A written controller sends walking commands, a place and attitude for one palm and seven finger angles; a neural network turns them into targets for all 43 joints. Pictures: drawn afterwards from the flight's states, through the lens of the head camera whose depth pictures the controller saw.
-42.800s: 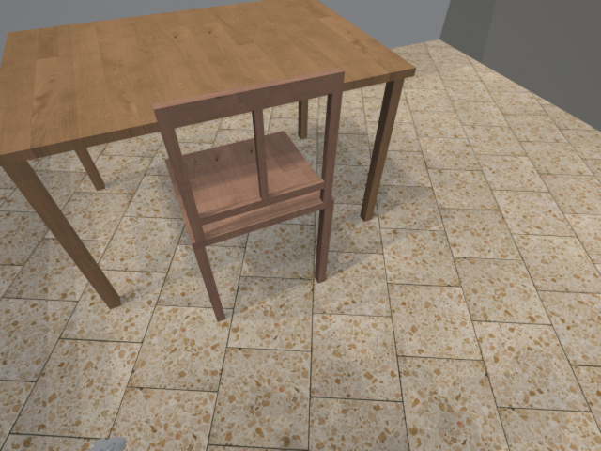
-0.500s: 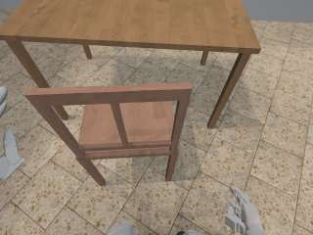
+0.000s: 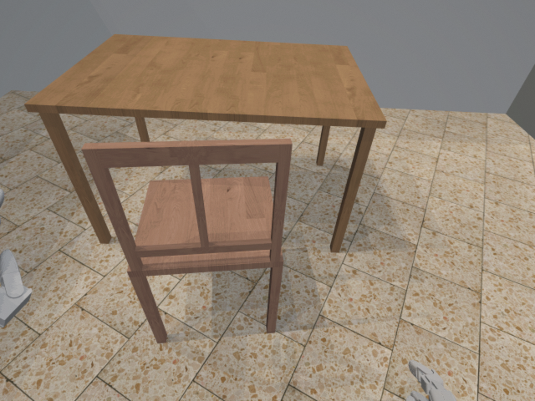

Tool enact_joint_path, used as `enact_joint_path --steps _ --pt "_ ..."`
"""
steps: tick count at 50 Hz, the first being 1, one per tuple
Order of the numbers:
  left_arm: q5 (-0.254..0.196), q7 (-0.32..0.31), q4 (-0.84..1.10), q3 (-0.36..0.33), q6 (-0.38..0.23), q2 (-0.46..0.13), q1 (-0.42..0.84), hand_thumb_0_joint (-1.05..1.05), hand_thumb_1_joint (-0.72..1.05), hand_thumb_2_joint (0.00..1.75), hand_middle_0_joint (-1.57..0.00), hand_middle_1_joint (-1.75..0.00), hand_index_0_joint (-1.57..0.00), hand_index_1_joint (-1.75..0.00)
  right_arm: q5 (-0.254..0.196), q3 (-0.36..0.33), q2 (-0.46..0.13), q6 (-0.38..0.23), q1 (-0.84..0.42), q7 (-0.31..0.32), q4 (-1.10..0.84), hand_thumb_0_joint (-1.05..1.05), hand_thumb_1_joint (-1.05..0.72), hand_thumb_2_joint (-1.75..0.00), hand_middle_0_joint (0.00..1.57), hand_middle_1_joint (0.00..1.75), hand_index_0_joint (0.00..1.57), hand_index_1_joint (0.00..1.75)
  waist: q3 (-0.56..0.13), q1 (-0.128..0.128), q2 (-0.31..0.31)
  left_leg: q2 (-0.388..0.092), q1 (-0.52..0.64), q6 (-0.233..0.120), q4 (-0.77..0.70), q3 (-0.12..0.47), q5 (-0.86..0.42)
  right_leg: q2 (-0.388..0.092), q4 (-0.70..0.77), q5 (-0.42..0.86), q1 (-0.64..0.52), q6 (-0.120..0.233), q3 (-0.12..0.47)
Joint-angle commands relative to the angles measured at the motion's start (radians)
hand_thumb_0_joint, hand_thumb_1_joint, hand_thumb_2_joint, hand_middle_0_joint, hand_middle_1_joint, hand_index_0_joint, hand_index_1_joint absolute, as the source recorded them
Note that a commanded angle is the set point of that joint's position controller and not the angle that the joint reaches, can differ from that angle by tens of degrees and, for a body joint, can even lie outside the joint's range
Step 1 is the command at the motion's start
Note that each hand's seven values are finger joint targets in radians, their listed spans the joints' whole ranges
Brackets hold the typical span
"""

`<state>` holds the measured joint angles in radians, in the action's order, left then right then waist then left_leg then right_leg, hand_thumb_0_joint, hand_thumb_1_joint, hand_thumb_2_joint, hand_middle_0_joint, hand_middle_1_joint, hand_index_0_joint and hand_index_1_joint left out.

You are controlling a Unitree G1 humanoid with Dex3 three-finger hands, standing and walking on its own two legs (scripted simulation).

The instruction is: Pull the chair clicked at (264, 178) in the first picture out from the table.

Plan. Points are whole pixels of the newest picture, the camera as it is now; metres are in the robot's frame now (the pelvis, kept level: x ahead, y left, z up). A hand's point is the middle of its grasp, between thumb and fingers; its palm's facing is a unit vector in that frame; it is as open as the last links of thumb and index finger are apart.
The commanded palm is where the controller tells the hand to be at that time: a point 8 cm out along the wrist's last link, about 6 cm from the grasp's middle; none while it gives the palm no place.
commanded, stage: stop stepping back and stand still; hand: left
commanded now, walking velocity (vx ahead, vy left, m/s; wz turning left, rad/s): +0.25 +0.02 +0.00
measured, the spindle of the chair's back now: (199, 208) +0.58 +0.18 -0.08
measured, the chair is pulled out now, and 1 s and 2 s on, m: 0.23 0.23 0.23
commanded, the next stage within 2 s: none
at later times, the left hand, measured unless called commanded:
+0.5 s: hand out of the picture +0.07 +0.30 +0.14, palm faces +0.46 -0.80 -0.40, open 7.4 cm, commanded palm +0.01 +0.32 +0.19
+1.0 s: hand out of the picture +0.02 +0.29 +0.12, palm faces +0.34 -0.86 -0.39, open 7.4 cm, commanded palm -0.04 +0.33 +0.19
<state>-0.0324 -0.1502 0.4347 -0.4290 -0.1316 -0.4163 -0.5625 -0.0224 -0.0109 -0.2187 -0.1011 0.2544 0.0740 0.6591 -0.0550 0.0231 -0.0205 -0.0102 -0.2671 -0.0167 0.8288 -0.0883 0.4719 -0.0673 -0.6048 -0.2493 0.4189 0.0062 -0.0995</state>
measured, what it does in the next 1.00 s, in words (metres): walks backwards: left foot, then right foot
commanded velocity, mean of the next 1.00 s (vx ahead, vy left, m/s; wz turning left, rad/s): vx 0.21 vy -0.04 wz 0.00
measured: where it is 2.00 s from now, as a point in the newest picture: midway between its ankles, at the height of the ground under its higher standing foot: outside the picture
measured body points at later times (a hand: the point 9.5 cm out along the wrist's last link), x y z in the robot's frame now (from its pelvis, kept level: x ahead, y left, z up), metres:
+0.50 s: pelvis -0.14 +0.02 -0.04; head -0.15 +0.05 +0.41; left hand +0.04 +0.34 +0.16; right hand +0.01 -0.22 -0.11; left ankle -0.12 +0.09 -0.73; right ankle -0.08 -0.11 -0.71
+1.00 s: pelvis -0.19 +0.04 -0.02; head -0.18 +0.08 +0.43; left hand -0.01 +0.33 +0.15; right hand -0.05 -0.23 -0.08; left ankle -0.19 +0.12 -0.73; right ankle -0.20 -0.11 -0.72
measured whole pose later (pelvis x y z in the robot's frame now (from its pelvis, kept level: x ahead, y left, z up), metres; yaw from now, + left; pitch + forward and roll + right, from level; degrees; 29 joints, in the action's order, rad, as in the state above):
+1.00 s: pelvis -0.19 +0.04 -0.02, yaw -3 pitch -1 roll -4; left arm -0.04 -0.12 0.56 -0.40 -0.15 -0.37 -0.58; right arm -0.04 -0.01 -0.24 -0.06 0.25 0.02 0.59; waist 0.04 0.00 -0.02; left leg -0.02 -0.35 -0.04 0.84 0.00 0.47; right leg -0.01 -0.76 -0.41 0.32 0.01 -0.08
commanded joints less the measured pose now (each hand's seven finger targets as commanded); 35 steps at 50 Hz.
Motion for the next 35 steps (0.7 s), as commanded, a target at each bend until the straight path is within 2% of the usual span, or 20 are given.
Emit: enact_joint_path --steps 1,3,5,6,8,10,13,15,16,17,18,19,21,23,25,26,27,29,33,35 --pt "0.018 -0.039 0.341 -0.088 -0.072 -0.191 0.188 0.00 0.90 0.90 -0.20 -0.30 -0.20 -0.30 0.012 -0.037 -0.136 -0.081 -0.077 -0.001 -0.171 0.00 -0.90 -0.90 0.20 0.30 0.20 0.30 0.003 0.037 0.151 -0.050 0.061 -0.076 -0.463 0.066 -0.119 -0.049 -0.127 -0.116 0.001 -0.005 0.057" --pt "0.032 -0.026 0.353 -0.090 -0.081 -0.188 0.177 0.00 0.90 0.90 -0.20 -0.30 -0.20 -0.30 0.013 -0.062 -0.128 -0.096 -0.078 -0.014 -0.191 0.00 -0.90 -0.90 0.20 0.30 0.20 0.30 0.026 0.001 0.389 -0.179 -0.043 -0.153 -0.580 0.138 -0.368 0.094 -0.720 -0.192 0.060 -0.034 0.041" --pt "0.042 -0.006 0.349 -0.137 -0.110 -0.246 0.265 0.00 0.90 0.90 -0.20 -0.30 -0.20 -0.30 0.024 -0.057 -0.114 -0.091 -0.130 -0.053 -0.172 0.00 -0.90 -0.90 0.20 0.30 0.20 0.30 0.142 0.023 0.519 -0.264 -0.449 -0.219 -0.627 0.361 -0.040 0.061 -1.021 -0.161 0.057 -0.040 0.172" --pt "0.054 0.003 0.310 -0.141 -0.124 -0.240 0.278 0.00 0.90 0.90 -0.20 -0.30 -0.20 -0.30 0.015 -0.050 -0.095 -0.089 -0.151 -0.068 -0.164 0.00 -0.90 -0.90 0.20 0.30 0.20 0.30 0.248 -0.009 0.378 -0.291 -0.465 -0.228 -0.575 0.326 -0.136 0.020 -1.049 -0.113 0.137 -0.018 0.246" --pt "0.033 0.002 0.272 -0.135 -0.143 -0.235 0.221 0.00 0.90 0.90 -0.20 -0.30 -0.20 -0.30 -0.014 -0.050 -0.105 -0.074 -0.094 -0.049 -0.132 0.00 -0.90 -0.90 0.20 0.30 0.20 0.30 0.215 -0.031 0.153 -0.265 -0.286 -0.178 -0.391 0.260 -0.231 0.011 -0.630 -0.130 0.116 0.001 0.179" --pt "0.016 0.004 0.229 -0.166 -0.141 -0.240 0.159 0.00 0.90 0.90 -0.20 -0.30 -0.20 -0.30 -0.011 -0.056 -0.132 -0.074 -0.050 -0.025 -0.134 0.00 -0.90 -0.90 0.20 0.30 0.20 0.30 0.157 -0.013 0.144 -0.220 -0.154 -0.127 -0.226 0.217 -0.352 0.007 -0.143 -0.072 0.023 0.023 0.063" --pt "-0.003 0.022 0.182 -0.186 -0.120 -0.227 0.151 0.00 0.90 0.90 -0.20 -0.30 -0.20 -0.30 -0.015 -0.055 -0.145 -0.053 -0.066 -0.017 -0.174 0.00 -0.90 -0.90 0.20 0.30 0.20 0.30 0.056 0.003 0.110 -0.135 -0.273 -0.078 -0.137 0.174 0.103 0.072 0.100 0.017 -0.284 0.020 -0.065" --pt "-0.001 0.031 0.104 -0.168 -0.117 -0.192 0.145 0.00 0.90 0.90 -0.20 -0.30 -0.20 -0.30 -0.027 -0.065 -0.132 -0.033 -0.066 -0.027 -0.179 0.00 -0.90 -0.90 0.20 0.30 0.20 0.30 0.022 0.004 -0.067 -0.001 -0.310 -0.041 0.198 0.065 0.113 -0.039 0.151 0.017 -0.256 0.104 0.091" --pt "-0.024 0.034 0.085 -0.153 -0.104 -0.194 0.175 0.00 0.90 0.90 -0.20 -0.30 -0.20 -0.30 -0.048 -0.076 -0.139 -0.013 -0.058 -0.042 -0.185 0.00 -0.90 -0.90 0.20 0.30 0.20 0.30 -0.068 0.015 -0.239 0.041 -0.260 -0.016 0.405 0.041 0.017 -0.141 0.140 0.272 -0.257 0.160 0.224" --pt "-0.032 0.033 0.127 -0.124 -0.088 -0.196 0.190 0.00 0.90 0.90 -0.20 -0.30 -0.20 -0.30 -0.045 -0.102 -0.172 -0.007 -0.068 -0.053 -0.196 0.00 -0.90 -0.90 0.20 0.30 0.20 0.30 -0.065 -0.011 -0.384 0.008 -0.205 -0.006 0.483 0.125 0.016 -0.234 0.224 0.181 -0.118 0.203 0.411" --pt "-0.032 0.038 0.175 -0.109 -0.091 -0.173 0.211 0.00 0.90 0.90 -0.20 -0.30 -0.20 -0.30 -0.045 -0.099 -0.166 -0.011 -0.084 -0.060 -0.203 0.00 -0.90 -0.90 0.20 0.30 0.20 0.30 -0.012 -0.009 -0.367 -0.035 -0.144 -0.021 0.456 0.204 0.006 -0.260 0.244 0.053 0.025 0.225 0.446" --pt "-0.035 0.043 0.176 -0.126 -0.089 -0.178 0.181 0.00 0.90 0.90 -0.20 -0.30 -0.20 -0.30 -0.046 -0.086 -0.146 -0.007 -0.099 -0.057 -0.202 0.00 -0.90 -0.90 0.20 0.30 0.20 0.30 0.050 0.009 -0.206 -0.086 -0.033 -0.033 0.346 0.224 0.008 -0.257 0.202 -0.105 0.205 0.209 0.398" --pt "-0.018 0.037 0.263 -0.121 -0.092 -0.197 0.174 0.00 0.90 0.90 -0.20 -0.30 -0.20 -0.30 -0.024 -0.039 -0.122 0.009 -0.127 -0.046 -0.204 0.00 -0.90 -0.90 0.20 0.30 0.20 0.30 0.052 0.026 0.124 -0.039 0.094 -0.044 -0.069 0.108 -0.040 -0.079 -0.097 -0.174 0.278 0.109 0.120" --pt "0.001 0.007 0.383 -0.137 -0.127 -0.223 0.243 0.00 0.90 0.90 -0.20 -0.30 -0.20 -0.30 0.004 -0.026 -0.119 -0.031 -0.145 -0.042 -0.202 0.00 -0.90 -0.90 0.20 0.30 0.20 0.30 0.060 0.017 0.414 -0.091 0.011 -0.085 -0.387 0.242 -0.104 0.084 -0.553 -0.230 0.236 0.052 0.026" --pt "0.022 -0.015 0.458 -0.186 -0.151 -0.299 0.235 0.00 0.90 0.90 -0.20 -0.30 -0.20 -0.30 0.010 -0.026 -0.095 -0.070 -0.141 -0.043 -0.212 0.00 -0.90 -0.90 0.20 0.30 0.20 0.30 0.021 -0.005 0.371 -0.219 -0.048 -0.139 -0.461 0.470 -0.354 0.119 -0.810 -0.231 0.238 0.016 0.113" --pt "0.012 -0.010 0.537 -0.202 -0.161 -0.325 0.296 0.00 0.90 0.90 -0.20 -0.30 -0.20 -0.30 0.031 -0.031 -0.102 -0.079 -0.154 -0.053 -0.196 0.00 -0.90 -0.90 0.20 0.30 0.20 0.30 0.040 0.016 0.388 -0.258 -0.104 -0.106 -0.505 0.623 -0.165 0.099 -0.849 -0.209 0.249 0.019 0.181" --pt "0.017 -0.006 0.526 -0.211 -0.164 -0.336 0.285 0.00 0.90 0.90 -0.20 -0.30 -0.20 -0.30 0.028 -0.032 -0.096 -0.074 -0.147 -0.065 -0.177 0.00 -0.90 -0.90 0.20 0.30 0.20 0.30 0.089 0.013 0.307 -0.277 -0.187 -0.139 -0.490 0.627 -0.085 0.087 -0.870 -0.146 0.227 0.016 0.216" --pt "0.008 -0.006 0.440 -0.213 -0.157 -0.307 0.212 0.00 0.90 0.90 -0.20 -0.30 -0.20 -0.30 0.002 -0.028 -0.094 -0.067 -0.124 -0.069 -0.135 0.00 -0.90 -0.90 0.20 0.30 0.20 0.30 0.115 0.007 0.177 -0.280 -0.240 -0.213 -0.432 0.541 0.096 0.066 -0.783 -0.101 0.189 0.018 0.218" --pt "-0.028 -0.007 0.291 -0.235 -0.142 -0.228 0.074 0.00 0.90 0.90 -0.20 -0.30 -0.20 -0.30 -0.010 -0.039 -0.105 -0.036 -0.102 -0.059 -0.155 0.00 -0.90 -0.90 0.20 0.30 0.20 0.30 0.069 -0.009 0.232 -0.231 -0.216 -0.157 -0.380 0.373 0.066 0.082 -0.418 -0.140 0.040 0.035 0.085" --pt "-0.039 0.009 0.142 -0.191 -0.114 -0.162 0.039 0.00 0.90 0.90 -0.20 -0.30 -0.20 -0.30 -0.023 -0.042 -0.105 -0.028 -0.068 -0.053 -0.174 0.00 -0.90 -0.90 0.20 0.30 0.20 0.30 0.068 0.010 0.181 -0.185 -0.177 -0.109 -0.327 0.298 -0.003 0.100 -0.168 -0.123 -0.047 0.026 -0.007"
